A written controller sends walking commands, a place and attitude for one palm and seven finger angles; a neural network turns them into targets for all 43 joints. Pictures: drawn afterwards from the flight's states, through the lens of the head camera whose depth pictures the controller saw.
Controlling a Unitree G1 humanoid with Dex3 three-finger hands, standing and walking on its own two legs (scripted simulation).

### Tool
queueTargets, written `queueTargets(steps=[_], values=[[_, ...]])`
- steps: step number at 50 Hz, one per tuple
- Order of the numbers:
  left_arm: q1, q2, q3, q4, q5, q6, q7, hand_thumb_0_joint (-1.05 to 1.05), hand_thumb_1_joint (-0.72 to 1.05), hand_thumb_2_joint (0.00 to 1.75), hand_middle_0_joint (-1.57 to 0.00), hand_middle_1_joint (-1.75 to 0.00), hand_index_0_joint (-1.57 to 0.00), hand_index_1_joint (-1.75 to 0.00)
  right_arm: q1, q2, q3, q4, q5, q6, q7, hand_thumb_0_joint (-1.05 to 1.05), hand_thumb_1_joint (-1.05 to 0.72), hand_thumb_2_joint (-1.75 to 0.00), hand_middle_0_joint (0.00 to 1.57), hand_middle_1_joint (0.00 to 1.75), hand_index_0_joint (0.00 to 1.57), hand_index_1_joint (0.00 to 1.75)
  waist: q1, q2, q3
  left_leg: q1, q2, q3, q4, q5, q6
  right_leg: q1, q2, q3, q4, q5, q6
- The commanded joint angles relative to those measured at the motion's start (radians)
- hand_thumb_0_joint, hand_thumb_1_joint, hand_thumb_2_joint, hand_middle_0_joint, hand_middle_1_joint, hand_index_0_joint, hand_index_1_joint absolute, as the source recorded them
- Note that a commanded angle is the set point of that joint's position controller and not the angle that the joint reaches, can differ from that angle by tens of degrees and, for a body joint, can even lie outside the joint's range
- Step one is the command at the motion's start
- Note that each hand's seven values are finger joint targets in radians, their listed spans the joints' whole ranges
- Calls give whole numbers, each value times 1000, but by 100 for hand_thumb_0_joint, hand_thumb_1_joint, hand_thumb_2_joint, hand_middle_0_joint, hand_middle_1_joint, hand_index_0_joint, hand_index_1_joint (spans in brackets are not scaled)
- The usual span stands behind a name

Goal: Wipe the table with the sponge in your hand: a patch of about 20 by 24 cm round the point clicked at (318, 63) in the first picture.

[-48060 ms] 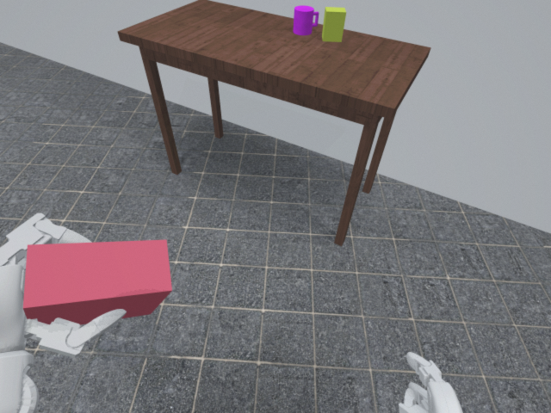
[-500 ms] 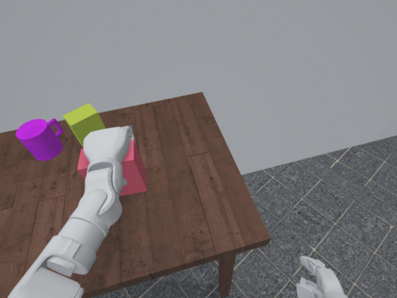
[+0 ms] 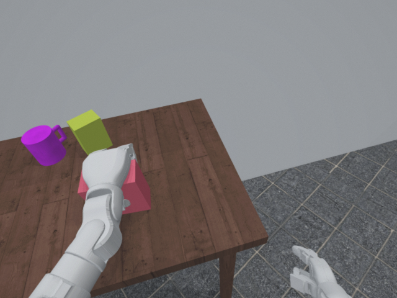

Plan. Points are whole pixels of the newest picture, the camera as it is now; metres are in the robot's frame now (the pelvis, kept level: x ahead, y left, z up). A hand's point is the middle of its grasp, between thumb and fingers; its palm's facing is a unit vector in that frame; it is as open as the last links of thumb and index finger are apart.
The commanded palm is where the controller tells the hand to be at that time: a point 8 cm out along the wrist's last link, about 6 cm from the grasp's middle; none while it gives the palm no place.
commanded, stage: wipe back along the middle lane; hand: left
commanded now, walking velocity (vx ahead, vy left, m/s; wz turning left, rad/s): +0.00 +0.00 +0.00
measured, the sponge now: (121, 195) +0.33 +0.22 +0.02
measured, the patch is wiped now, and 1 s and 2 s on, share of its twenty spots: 0.55 0.80 0.85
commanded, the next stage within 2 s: slide across to the third lane in 0.66 s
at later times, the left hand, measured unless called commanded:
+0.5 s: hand (119, 199) +0.28 +0.19 +0.08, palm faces +0.09 -0.12 -0.99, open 10.0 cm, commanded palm +0.23 +0.18 +0.11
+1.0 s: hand (125, 210) +0.26 +0.17 +0.08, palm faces +0.09 -0.13 -0.99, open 9.9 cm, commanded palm +0.22 +0.14 +0.12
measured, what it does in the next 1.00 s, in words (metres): stands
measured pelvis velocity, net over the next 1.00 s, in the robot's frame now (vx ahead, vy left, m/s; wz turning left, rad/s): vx -0.02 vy -0.01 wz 0.00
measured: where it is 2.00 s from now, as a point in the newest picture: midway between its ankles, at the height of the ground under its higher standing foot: outside the picture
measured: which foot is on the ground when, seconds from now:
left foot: down 0.00-1.00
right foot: down 0.00-1.00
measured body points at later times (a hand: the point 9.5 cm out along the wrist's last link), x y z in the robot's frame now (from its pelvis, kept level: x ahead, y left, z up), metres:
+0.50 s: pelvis +0.00 +0.00 +0.00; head -0.01 -0.04 +0.45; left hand +0.27 +0.20 +0.13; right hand +0.23 -0.21 -0.09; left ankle -0.04 +0.10 -0.74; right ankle -0.03 -0.11 -0.74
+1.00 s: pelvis -0.02 -0.01 +0.00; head -0.03 -0.06 +0.44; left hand +0.25 +0.17 +0.13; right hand +0.22 -0.21 -0.09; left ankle -0.04 +0.10 -0.74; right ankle -0.03 -0.11 -0.74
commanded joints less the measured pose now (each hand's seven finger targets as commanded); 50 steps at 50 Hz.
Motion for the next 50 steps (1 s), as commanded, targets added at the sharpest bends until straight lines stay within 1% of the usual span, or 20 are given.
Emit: queueTargets(steps=[1,2,3,7,9,12,14,17,24,27,28,31,32,33,37,39,42,43,48,50], values=[[-49,31,18,-104,-45,38,-37,0,10,130,-120,-160,-120,-160,-197,-94,-32,-174,2,-52,0,0,-90,-90,20,30,20,30,19,-146,-143,7,2,-47,-31,362,-2,143,9,24,-17,401,-54],[-43,73,57,-99,-38,45,-36,0,10,130,-120,-160,-120,-160,-205,-101,-35,-168,1,-50,1,0,-90,-90,20,30,20,30,22,-150,-134,6,4,-53,-33,349,-1,132,16,39,-19,376,-59],[-49,22,9,-119,-41,49,-39,0,10,130,-120,-160,-120,-160,-205,-93,-32,-176,1,-51,2,0,-90,-90,20,30,20,30,16,-146,-141,11,3,-46,-31,350,1,139,11,22,-16,379,-55],[8,82,66,-142,-43,50,-42,0,10,130,-120,-160,-120,-160,-214,-98,-35,-175,0,-54,4,0,-90,-90,20,30,20,30,31,-145,-145,13,2,-52,-31,349,2,154,15,44,-17,389,-58],[40,25,16,-165,-48,46,-47,0,10,130,-120,-160,-120,-160,-215,-87,-31,-184,3,-59,7,0,-90,-90,20,30,20,30,26,-158,-141,13,2,-46,-28,362,1,157,12,32,-11,405,-53],[100,68,63,-191,-46,42,-42,0,10,130,-120,-160,-120,-160,-222,-93,-34,-183,-1,-61,15,0,-90,-90,20,30,20,30,38,-146,-139,14,5,-55,-28,375,-2,161,19,48,-5,417,-59],[127,-1,-6,-239,-52,38,-47,0,10,130,-120,-160,-120,-160,-224,-81,-33,-196,2,-62,23,0,-90,-90,20,30,20,30,32,-154,-140,16,6,-51,-23,389,1,163,14,32,1,431,-54],[142,30,23,-250,-39,42,-41,0,10,130,-120,-160,-120,-160,-234,-86,-38,-185,0,-61,29,0,-90,-90,20,30,20,30,33,-152,-115,13,7,-57,-25,366,-1,141,25,52,-3,399,-60],[188,-41,-53,-318,-43,33,-41,0,10,130,-120,-160,-120,-160,-235,-73,-39,-196,-1,-57,38,0,-90,-90,20,30,20,30,27,-157,-106,15,9,-53,-14,359,6,127,20,38,8,390,-55],[219,-1,-10,-326,-36,26,-33,0,10,130,-120,-160,-120,-160,-243,-80,-41,-190,-5,-55,39,0,-90,-90,20,30,20,30,34,-153,-113,15,9,-56,-13,348,3,130,27,61,12,387,-60],[232,-45,-54,-353,-40,23,-35,0,10,130,-120,-160,-120,-160,-236,-69,-37,-204,-5,-57,42,0,-90,-90,20,30,20,30,33,-157,-124,14,8,-51,-8,363,7,144,20,42,21,407,-55],[286,-47,-59,-373,-46,12,-34,0,10,130,-120,-160,-120,-160,-239,-68,-41,-204,-4,-55,48,0,-90,-90,20,30,20,30,37,-162,-107,8,8,-48,-3,362,7,138,18,50,18,415,-53],[323,-10,-16,-386,-47,10,-28,0,10,130,-120,-160,-120,-160,-247,-71,-44,-204,-4,-55,51,0,-90,-90,20,30,20,30,45,-163,-115,8,9,-56,-3,361,5,144,27,70,22,414,-59],[325,-53,-64,-407,-50,10,-30,0,10,130,-120,-160,-120,-160,-244,-64,-39,-214,-4,-54,53,0,-90,-90,20,30,20,30,38,-161,-114,5,8,-47,-1,361,8,149,19,52,25,421,-53],[268,6,-2,-390,-37,5,-13,0,10,130,-120,-160,-120,-160,-244,-75,-44,-195,-10,-50,41,0,-90,-90,20,30,20,30,37,-157,-73,-5,11,-55,-9,299,6,102,30,77,9,341,-60],[231,-48,-59,-388,-34,9,-14,0,10,130,-120,-160,-120,-160,-241,-68,-41,-198,-9,-48,38,0,-90,-90,20,30,20,30,28,-157,-72,-5,13,-52,-12,287,7,90,23,55,11,307,-56],[176,-24,-47,-400,-27,19,-11,0,10,130,-120,-160,-120,-160,-259,-73,-46,-195,-13,-47,33,0,-90,-90,20,30,20,30,32,-135,-97,12,11,-58,-14,277,12,96,28,72,4,290,-62],[129,-62,-92,-420,-24,21,-15,0,10,130,-120,-160,-120,-160,-250,-67,-45,-197,-13,-47,33,0,-90,-90,20,30,20,30,20,-130,-120,19,9,-53,-6,287,17,104,21,58,11,304,-58],[58,-71,-121,-420,-20,28,-28,0,10,130,-120,-160,-120,-160,-268,-63,-45,-193,-12,-50,38,0,-90,-90,20,30,20,30,19,-136,-140,32,8,-58,-14,282,22,119,20,56,8,288,-59],[57,-98,-153,-393,-24,26,-35,0,10,130,-120,-160,-120,-160,-273,-61,-46,-189,-10,-50,41,0,-90,-90,20,30,20,30,18,-146,-104,27,11,-61,-19,273,21,100,19,48,1,273,-58]])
